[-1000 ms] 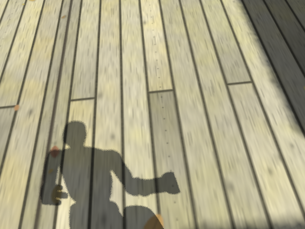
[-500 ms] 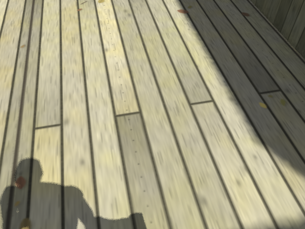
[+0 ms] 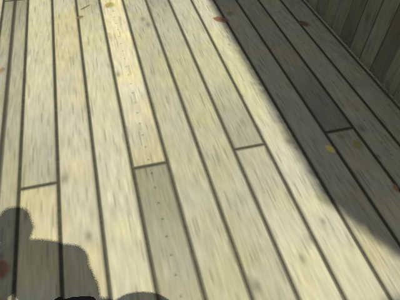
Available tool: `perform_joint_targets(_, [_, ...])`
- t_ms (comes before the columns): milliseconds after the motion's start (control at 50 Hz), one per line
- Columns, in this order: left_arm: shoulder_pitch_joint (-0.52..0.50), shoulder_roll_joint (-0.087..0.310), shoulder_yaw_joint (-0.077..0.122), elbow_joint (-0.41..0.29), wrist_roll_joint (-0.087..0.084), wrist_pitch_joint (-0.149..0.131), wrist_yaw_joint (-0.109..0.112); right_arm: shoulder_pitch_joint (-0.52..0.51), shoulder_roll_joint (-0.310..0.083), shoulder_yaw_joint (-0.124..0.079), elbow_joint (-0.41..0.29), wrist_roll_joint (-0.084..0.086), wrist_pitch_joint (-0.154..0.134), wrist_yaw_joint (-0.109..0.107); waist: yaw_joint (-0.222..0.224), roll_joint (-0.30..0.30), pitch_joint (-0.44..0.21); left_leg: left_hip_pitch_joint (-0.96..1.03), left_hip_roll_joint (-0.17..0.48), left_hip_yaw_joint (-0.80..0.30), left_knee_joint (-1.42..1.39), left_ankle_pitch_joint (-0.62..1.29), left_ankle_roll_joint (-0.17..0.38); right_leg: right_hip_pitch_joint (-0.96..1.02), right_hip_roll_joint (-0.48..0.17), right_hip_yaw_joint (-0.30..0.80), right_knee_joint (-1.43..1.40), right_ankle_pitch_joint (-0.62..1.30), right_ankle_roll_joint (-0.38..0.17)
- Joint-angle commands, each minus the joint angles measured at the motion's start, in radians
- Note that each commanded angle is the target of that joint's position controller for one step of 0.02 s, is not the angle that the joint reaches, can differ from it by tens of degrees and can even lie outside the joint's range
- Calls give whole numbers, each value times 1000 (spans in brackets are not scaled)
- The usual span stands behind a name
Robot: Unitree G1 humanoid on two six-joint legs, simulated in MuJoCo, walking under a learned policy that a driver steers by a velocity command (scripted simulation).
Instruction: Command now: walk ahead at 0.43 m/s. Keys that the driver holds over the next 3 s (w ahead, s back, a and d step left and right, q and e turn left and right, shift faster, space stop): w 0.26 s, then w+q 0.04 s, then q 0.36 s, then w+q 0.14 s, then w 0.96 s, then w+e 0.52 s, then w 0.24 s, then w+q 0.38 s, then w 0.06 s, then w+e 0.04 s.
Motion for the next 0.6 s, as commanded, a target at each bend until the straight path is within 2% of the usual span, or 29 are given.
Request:
perform_joint_targets(20, [-162, 9, -13, -114, -7, -19, -7, -41, -185, -34, -55, 16, -21, -14, 7, 120, 86, -74, 177, -129, -219, 253, 160, 72, 30, -29, -244, 129, 2])
perform_joint_targets(60, [-176, 37, -4, -123, -16, -19, -9, -28, -204, -38, -42, 25, -19, -12, 10, 137, 86, -12, 217, -148, -201, 288, 160, 108, 37, -21, -333, 140, -12])
perform_joint_targets(100, [-155, 77, 16, -128, -12, -16, -13, -35, -223, -43, -35, 35, -6, -2, 31, 159, 77, 48, 243, -145, -154, 437, 151, 161, 56, -33, -393, 107, -48])
perform_joint_targets(120, [-97, 106, 31, -110, -6, -13, -9, -57, -239, -49, -37, 33, 3, 0, 70, 164, 51, 54, 228, -115, -70, 587, 129, 250, 76, -52, -419, 96, -63])
perform_joint_targets(140, [22, 139, 53, -76, -2, -7, -1, -55, -225, -45, -37, 28, 8, 1, 123, 148, -28, 31, 192, -71, 76, 727, 108, 421, 97, -68, -431, 101, -89])
perform_joint_targets(160, [193, 175, 73, -39, 1, 0, 9, -74, -203, -37, -51, 15, 8, 0, 204, 117, -137, -120, 153, -34, 306, 661, 74, 687, 22, 10, -401, 112, -127])
perform_joint_targets(180, [320, 286, 90, -22, 33, 8, 20, -10, -93, -5, -92, -3, -7, 7, 186, -156, -286, -471, 11, 13, 714, 165, 5, 1037, -257, 436, -449, -8, -243])
perform_joint_targets(200, [338, 241, 74, -16, 33, 7, 13, 11, -91, 1, -83, 14, -33, 16, 183, -277, -394, -632, -49, -136, 925, -208, 2, 1071, -353, 829, -666, -229, -324])
perform_joint_targets(220, [247, 182, 52, -18, 17, 2, 9, -75, -185, -29, -99, 34, -39, 23, 170, -168, -196, -755, 24, -127, 998, -136, 15, 943, -322, 700, -688, -324, -284])
perform_joint_targets(240, [183, 150, 41, -19, 10, 0, 8, -163, -192, -29, -120, 32, -42, 24, 148, -93, -86, -757, 75, -91, 975, -33, 29, 783, -281, 546, -701, -274, -258])
perform_joint_targets(260, [128, 128, 33, -15, 15, -5, 4, -190, -174, -27, -122, 18, -38, 20, 109, -22, -18, -712, 112, -78, 922, 47, 26, 642, -231, 443, -730, -177, -240])
perform_joint_targets(280, [85, 105, 27, -14, 23, -14, 0, -164, -168, -33, -112, 8, -26, 17, 68, -38, -2, -645, 144, -89, 872, 100, 21, 551, -190, 353, -754, -94, -218])
perform_joint_targets(300, [59, 101, 29, -9, 20, -21, -3, -124, -156, -36, -101, 14, -12, 10, 41, -65, -6, -580, 157, -89, 855, 121, 13, 485, -164, 283, -774, -39, -204])
perform_joint_targets(320, [50, 95, 27, 2, 23, -31, -6, -108, -142, -37, -87, 22, 4, 3, 32, -64, 3, -553, 148, -82, 854, 141, 1, 448, -154, 220, -789, 76, -206])
perform_joint_targets(340, [53, 94, 26, 17, 30, -39, -7, -113, -138, -38, -88, 23, 16, -4, 27, -51, 22, -552, 138, -84, 842, 155, -13, 419, -152, 159, -791, 212, -208])
perform_joint_targets(380, [69, 112, 31, 46, 43, -42, 2, -150, -136, -42, -108, 11, 25, -12, 28, -32, 44, -570, 109, -110, 772, 196, -40, 401, -152, 60, -775, 468, -210])
perform_joint_targets(420, [70, 116, 28, 59, 55, -35, 16, -192, -128, -40, -122, 6, 24, -1, 34, -39, 34, -567, 90, -108, 637, 308, -49, 417, -134, -18, -755, 530, -195])
perform_joint_targets(460, [56, 131, 29, 65, 37, -32, 37, -276, -104, -29, -152, -4, 18, 9, 62, -25, 36, -516, 74, -62, 453, 429, -39, 425, -117, -76, -743, 575, -162])
perform_joint_targets(500, [85, 167, 38, 85, 24, -13, 49, -332, -94, -27, -185, -7, 20, 20, 92, -22, 24, -504, 69, -35, 364, 451, -41, 494, -149, -83, -731, 600, -171])
perform_joint_targets(560, [93, 188, 50, 102, 9, 22, 58, -371, -119, -38, -239, 0, 36, 39, 109, -34, 19, -547, 70, -22, 290, 353, -21, 629, -197, -80, -661, 601, -173])
perform_joint_targets(600, [84, 199, 56, 104, -4, 49, 65, -370, -126, -43, -269, -3, 41, 54, 100, -41, 12, -543, 52, 4, 253, 242, 0, 682, -220, -72, -581, 654, -164])
Next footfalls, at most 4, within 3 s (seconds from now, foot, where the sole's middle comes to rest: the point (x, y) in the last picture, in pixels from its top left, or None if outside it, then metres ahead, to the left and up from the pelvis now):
0.16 right None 0.24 -0.14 -0.78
0.68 left None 0.44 0.08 -0.78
1.16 right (222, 274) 0.59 -0.11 -0.78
1.66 left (129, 220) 0.82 0.21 -0.78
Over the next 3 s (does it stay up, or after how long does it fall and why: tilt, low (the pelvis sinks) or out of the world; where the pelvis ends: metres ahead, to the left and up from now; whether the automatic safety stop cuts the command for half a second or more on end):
stays up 1.43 0.22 0.01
